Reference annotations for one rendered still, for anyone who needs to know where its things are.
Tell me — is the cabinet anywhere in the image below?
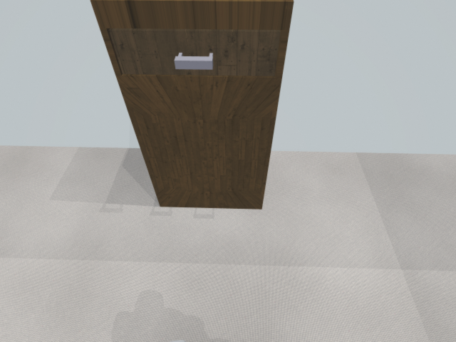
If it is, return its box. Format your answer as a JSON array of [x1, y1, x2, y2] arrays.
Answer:
[[90, 0, 294, 209]]

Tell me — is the drawer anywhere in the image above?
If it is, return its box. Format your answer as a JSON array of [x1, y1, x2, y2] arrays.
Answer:
[[109, 28, 281, 76]]

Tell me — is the handle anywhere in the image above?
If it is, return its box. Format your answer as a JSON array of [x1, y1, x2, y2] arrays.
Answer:
[[175, 53, 213, 70]]

